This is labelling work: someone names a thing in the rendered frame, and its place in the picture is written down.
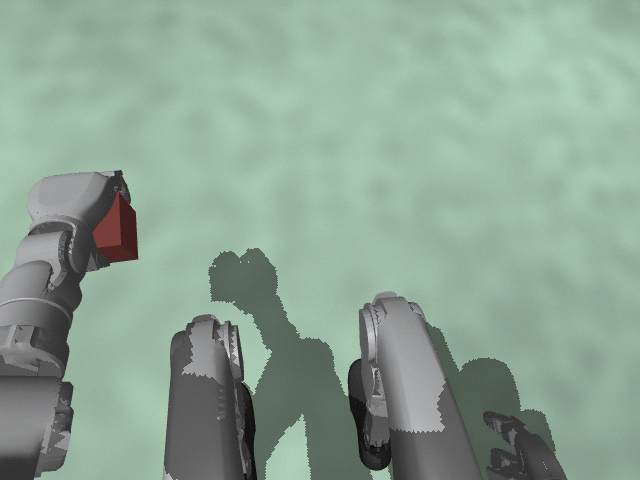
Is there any left robot foot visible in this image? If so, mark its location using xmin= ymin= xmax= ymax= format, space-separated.
xmin=241 ymin=383 xmax=257 ymax=480

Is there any right robot hand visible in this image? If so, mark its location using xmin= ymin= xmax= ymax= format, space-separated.
xmin=483 ymin=411 xmax=567 ymax=480

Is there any left robot arm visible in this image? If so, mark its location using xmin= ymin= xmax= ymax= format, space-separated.
xmin=0 ymin=215 xmax=94 ymax=480

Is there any left robot hand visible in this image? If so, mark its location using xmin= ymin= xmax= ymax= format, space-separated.
xmin=27 ymin=170 xmax=131 ymax=272

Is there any right robot foot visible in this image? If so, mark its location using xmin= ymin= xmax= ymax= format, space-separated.
xmin=348 ymin=359 xmax=392 ymax=471

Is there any cube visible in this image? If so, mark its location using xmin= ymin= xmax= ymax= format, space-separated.
xmin=92 ymin=192 xmax=138 ymax=263

